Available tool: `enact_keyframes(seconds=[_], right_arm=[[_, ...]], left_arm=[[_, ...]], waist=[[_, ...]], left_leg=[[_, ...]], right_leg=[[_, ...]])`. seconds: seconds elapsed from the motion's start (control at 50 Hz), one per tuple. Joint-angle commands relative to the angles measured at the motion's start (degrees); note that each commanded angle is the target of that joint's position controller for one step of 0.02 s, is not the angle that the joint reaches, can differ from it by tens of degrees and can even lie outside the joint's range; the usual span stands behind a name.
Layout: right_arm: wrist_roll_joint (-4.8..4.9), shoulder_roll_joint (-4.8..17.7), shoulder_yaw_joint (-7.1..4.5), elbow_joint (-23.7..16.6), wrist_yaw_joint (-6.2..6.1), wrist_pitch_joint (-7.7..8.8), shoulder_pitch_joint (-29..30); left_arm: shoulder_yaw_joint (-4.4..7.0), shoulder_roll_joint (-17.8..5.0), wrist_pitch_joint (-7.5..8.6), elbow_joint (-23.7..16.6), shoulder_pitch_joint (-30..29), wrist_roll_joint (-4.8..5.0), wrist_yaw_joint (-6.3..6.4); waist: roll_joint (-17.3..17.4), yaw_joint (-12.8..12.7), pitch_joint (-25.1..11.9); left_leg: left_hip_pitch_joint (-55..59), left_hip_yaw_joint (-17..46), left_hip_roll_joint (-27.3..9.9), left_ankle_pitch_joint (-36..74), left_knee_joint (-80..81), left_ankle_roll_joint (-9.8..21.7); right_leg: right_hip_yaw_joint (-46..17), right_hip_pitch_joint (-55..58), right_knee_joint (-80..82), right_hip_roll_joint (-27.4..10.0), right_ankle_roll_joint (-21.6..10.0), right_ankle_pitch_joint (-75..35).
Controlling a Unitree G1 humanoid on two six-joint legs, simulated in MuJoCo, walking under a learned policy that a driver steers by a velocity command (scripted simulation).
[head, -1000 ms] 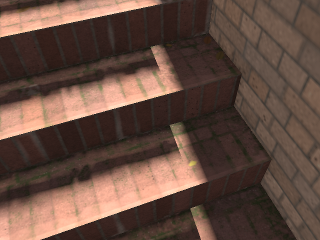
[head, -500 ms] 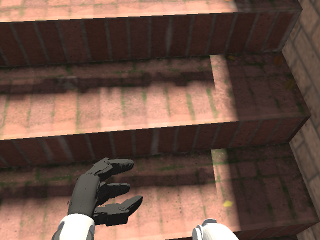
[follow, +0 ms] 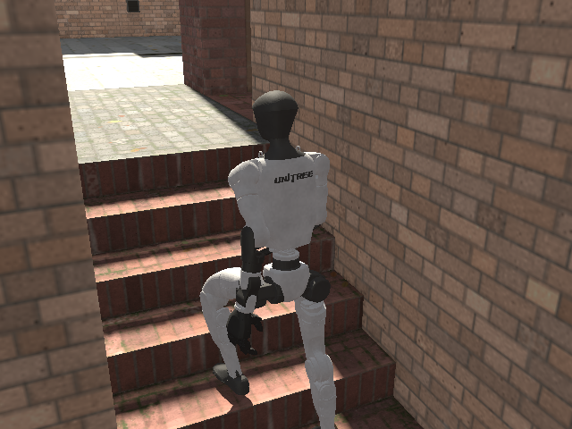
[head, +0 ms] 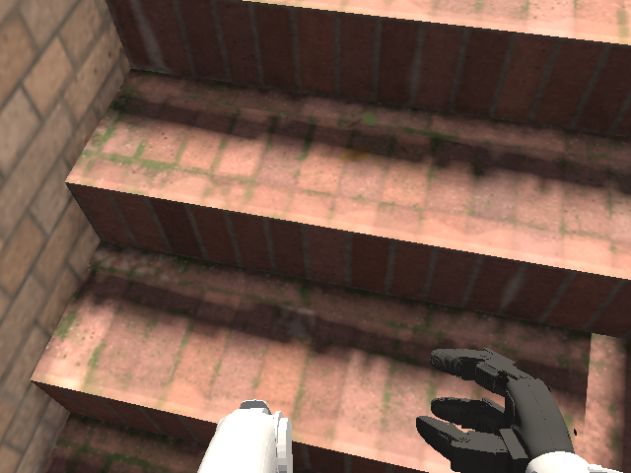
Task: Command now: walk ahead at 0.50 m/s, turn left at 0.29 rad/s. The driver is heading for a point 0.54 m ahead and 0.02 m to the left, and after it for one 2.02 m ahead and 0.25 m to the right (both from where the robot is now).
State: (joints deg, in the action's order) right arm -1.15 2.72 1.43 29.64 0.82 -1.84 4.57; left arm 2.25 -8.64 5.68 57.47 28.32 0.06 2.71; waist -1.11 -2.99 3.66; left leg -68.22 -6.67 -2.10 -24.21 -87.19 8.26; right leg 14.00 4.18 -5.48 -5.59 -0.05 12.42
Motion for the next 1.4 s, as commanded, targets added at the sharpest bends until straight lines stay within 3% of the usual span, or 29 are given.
enact_keyframes(seconds=[0.02,0.04,0.06,0.08,0.1,0.16,0.2,0.26,0.34,0.4,0.44,0.48,0.52,0.54,0.56,0.6,0.66,0.76,0.82,1.0,1.06,1.1,1.12,1.14,1.16,1.2,1.24,1.36,1.4], right_arm=[[0.56,2.44,-1.66,2.02,-0.46,-0.12,-14.39],[-0.63,6.82,-2.86,4.12,-0.77,0.15,-22.24],[-0.74,12.11,-4.56,6.82,-1.15,0.76,-25.04],[-1.46,20.15,-7.48,9.58,-2.00,0.34,-29.05],[-1.15,21.94,-8.43,10.04,-2.20,0.60,-23.40],[-0.17,9.58,-5.27,20.70,-1.73,4.61,-20.26],[-1.45,5.07,-4.14,25.57,-1.97,6.17,-24.56],[-0.94,5.52,-3.37,27.62,-0.90,8.43,-23.87],[-0.51,8.64,-2.64,30.39,-0.21,9.55,-29.94],[2.15,10.89,-2.69,30.49,-3.29,8.43,-33.52],[4.57,12.73,-2.32,27.13,-4.15,9.12,-31.07],[3.48,22.12,-5.27,24.00,-4.16,10.37,-29.80],[2.64,20.81,-6.66,21.43,-1.94,11.25,-25.69],[2.95,12.24,-5.61,18.54,0.43,11.90,-29.71],[0.01,10.69,-5.62,17.01,1.25,11.54,-27.28],[-1.80,5.85,-4.75,11.99,-0.03,8.96,-23.43],[-0.76,2.87,-2.91,9.52,-1.84,6.01,-24.02],[-0.79,2.69,-2.21,7.94,-2.98,2.80,-18.05],[-1.23,5.31,-3.20,4.04,-4.73,2.09,-12.81],[-2.00,2.76,-0.88,-8.57,-3.87,-0.52,7.52],[2.28,2.15,-0.11,-8.19,-3.65,-1.54,1.49],[3.15,6.07,-2.81,2.22,-5.10,-1.85,-24.34],[2.19,9.52,-4.22,5.37,-5.85,-0.58,-32.13],[-0.62,18.26,-6.65,7.29,-6.60,-0.18,-38.34],[-1.09,17.80,-5.92,6.09,-6.96,-0.65,-28.31],[-0.94,15.27,-5.59,4.62,-6.67,-0.48,-9.40],[-0.92,8.11,-2.89,9.09,-6.70,0.67,-5.56],[-0.62,7.13,-2.30,13.36,-7.22,4.48,-14.55],[0.61,11.78,-3.00,10.12,-8.06,3.30,-15.59]], left_arm=[[2.78,-16.33,2.14,-4.67,1.85,2.06,-0.02],[3.99,-20.62,2.64,-6.02,-1.67,4.30,-1.70],[3.88,-18.32,4.03,-9.73,-1.81,4.21,-3.76],[3.37,-12.49,4.73,-12.65,-6.33,3.26,-6.02],[3.12,-8.12,4.49,-12.86,-6.62,0.92,-6.17],[0.19,0.92,3.34,-20.67,-16.60,-2.30,-3.57],[-2.57,6.63,1.45,-21.74,-15.07,-1.92,-3.52],[-3.85,6.27,-1.03,-24.98,-20.55,-1.20,-3.42],[-5.88,7.67,-2.75,-31.39,-33.76,-0.60,-1.08],[-6.80,5.74,-4.24,-34.52,-41.39,-1.01,-2.74],[-6.58,4.48,-3.47,-28.91,-32.01,0.13,-2.75],[-4.31,1.18,-4.76,-22.54,-16.62,0.26,-1.80],[-2.29,-4.49,-3.17,-19.92,-9.59,-1.72,-1.52],[0.11,-10.93,-3.30,-15.24,-4.42,-2.80,-1.08],[0.91,-8.97,-3.54,-14.63,-5.92,-1.65,0.30],[0.90,-3.89,-2.20,-11.72,-15.21,-0.92,0.25],[-1.20,4.93,-0.30,-5.90,-13.27,-1.55,-1.21],[-1.78,0.21,3.30,-4.49,-8.22,-0.89,-0.63],[0.58,-8.64,4.27,-4.12,-2.81,-0.64,-0.49],[2.32,-7.04,0.73,-3.30,4.97,-1.54,1.10],[3.06,-11.51,-0.94,-7.06,-2.97,0.17,0.78],[2.96,-14.72,1.51,-6.35,-3.17,2.51,-1.43],[3.29,-15.51,2.80,-5.83,0.85,4.62,-3.82],[3.52,-15.02,2.50,-9.63,-1.57,5.88,-5.27],[3.29,-10.83,0.92,-8.19,-2.72,2.13,-6.12],[3.00,-5.10,-2.67,-15.49,-9.85,-1.03,-4.25],[1.75,-1.77,-4.86,-18.76,-12.47,-3.82,-1.22],[0.51,-0.19,-7.80,-21.32,-11.22,-2.27,-0.05],[1.39,-3.27,-9.57,-23.07,-14.52,-1.34,0.01]], waist=[[-10.56,8.95,-21.24],[-12.35,13.41,-27.65],[-9.42,12.80,-31.10],[6.58,13.09,-31.11],[5.45,10.87,-31.59],[-1.93,4.14,-5.07],[-0.07,1.53,-2.70],[0.22,-0.40,1.71],[5.86,0.29,2.56],[5.41,3.81,-1.57],[3.72,-0.50,-10.38],[10.65,-6.42,-21.37],[12.65,-9.76,-24.03],[-12.88,-6.86,-26.69],[-6.60,-5.71,-28.05],[5.52,2.58,-9.70],[3.87,6.76,-1.71],[1.37,5.44,-3.82],[-5.15,3.28,-5.05],[-6.52,-2.73,0.89],[-9.67,0.38,-4.56],[-10.41,8.42,-19.73],[-6.03,11.82,-24.91],[14.21,15.72,-29.97],[16.18,12.18,-33.58],[9.22,3.18,-16.32],[3.87,-1.31,-1.70],[7.23,-0.93,-1.40],[9.62,1.07,-2.23]], left_leg=[[43.50,-9.18,9.19,-2.22,15.73,2.65],[52.10,-5.12,9.64,0.96,27.99,3.77],[65.62,18.08,1.71,-4.11,35.03,8.04],[70.98,53.49,-11.92,-6.65,60.11,12.45],[68.45,63.46,-15.40,-7.63,68.73,11.01],[51.11,36.63,-11.06,3.95,61.28,6.18],[52.17,23.80,-7.50,17.40,61.38,3.16],[47.23,14.04,-5.51,18.33,68.38,-0.08],[51.34,10.52,-6.80,15.20,76.85,-0.28],[48.73,8.70,-6.55,24.08,94.52,4.51],[47.52,2.07,-6.55,87.98,84.52,5.05],[64.32,3.65,-10.41,123.46,63.85,4.03],[65.68,7.97,-8.10,99.37,37.16,-0.20],[37.79,6.10,7.56,23.82,5.15,-5.60],[31.76,19.20,11.79,14.31,-17.90,-5.86],[19.41,17.37,7.81,20.04,-27.12,-4.46],[13.35,20.07,8.27,16.22,-30.36,-2.98],[13.44,12.39,9.02,18.30,-18.57,-5.41],[-1.12,12.24,6.63,8.68,-33.27,-5.42],[-13.14,4.88,-4.38,-6.24,-17.76,-6.25],[27.10,-2.57,-2.53,-5.33,21.13,-3.58],[52.46,-6.06,6.48,2.63,25.12,-0.42],[60.45,8.00,3.48,9.23,32.83,2.78],[68.32,38.63,-13.47,27.54,48.12,13.07],[59.52,53.78,-17.37,13.60,62.08,15.45],[41.01,44.26,-16.58,-17.45,59.45,9.92],[27.38,28.44,-12.49,-15.66,52.07,4.20],[36.30,12.29,-13.01,2.64,53.39,1.46],[40.35,13.34,-16.74,4.16,59.72,3.39]], right_leg=[[-4.40,0.22,-15.35,-13.81,-11.30,-108.19],[-3.78,2.43,-28.69,-12.13,-10.04,-107.06],[-9.29,-16.16,-45.35,-5.53,-6.49,-82.14],[-13.69,-33.29,-71.40,7.76,-2.71,-13.90],[-25.79,-40.06,-98.11,9.61,-2.31,-6.50],[-20.84,-59.05,-113.18,4.78,-5.98,-7.77],[-22.26,-66.18,-118.06,5.85,-7.88,-6.02],[-19.96,-71.10,-108.50,5.42,-7.55,-0.21],[-14.74,-83.27,-116.63,4.11,-8.98,8.25],[-4.02,-62.31,-93.97,1.38,-8.31,5.71],[1.48,-32.77,-78.21,6.96,-8.56,5.69],[-1.76,-28.16,-69.93,10.24,-8.86,8.91],[-15.16,-18.10,-41.69,8.14,-11.09,6.82],[-44.69,0.92,-31.60,-11.60,-23.22,-30.04],[-57.56,-5.24,-20.08,-12.17,-24.01,-33.77],[-43.50,-18.11,-21.86,-9.48,-16.82,-7.19],[-27.66,-27.30,-20.67,-4.84,-11.80,-9.43],[-16.93,-25.47,-16.98,-4.22,-11.81,-34.35],[-21.64,-10.31,-12.09,-9.43,-15.33,-37.83],[-19.67,2.77,-6.09,-7.38,-11.46,-20.93],[-14.51,-12.60,3.58,-6.20,-11.62,-33.76],[-9.47,-7.69,-17.09,-8.74,-9.76,-82.84],[-11.79,-13.64,-30.81,-3.90,-5.26,-70.29],[-12.63,-26.96,-56.40,7.40,-0.61,-33.71],[-24.34,-27.18,-80.30,11.68,-0.03,3.90],[-24.87,-40.25,-98.44,8.59,-0.01,0.23],[-22.55,-45.09,-98.61,8.66,-1.38,-2.08],[-21.26,-57.65,-99.10,9.57,0.34,-7.80],[-17.61,-56.70,-93.15,8.16,2.06,-0.36]])
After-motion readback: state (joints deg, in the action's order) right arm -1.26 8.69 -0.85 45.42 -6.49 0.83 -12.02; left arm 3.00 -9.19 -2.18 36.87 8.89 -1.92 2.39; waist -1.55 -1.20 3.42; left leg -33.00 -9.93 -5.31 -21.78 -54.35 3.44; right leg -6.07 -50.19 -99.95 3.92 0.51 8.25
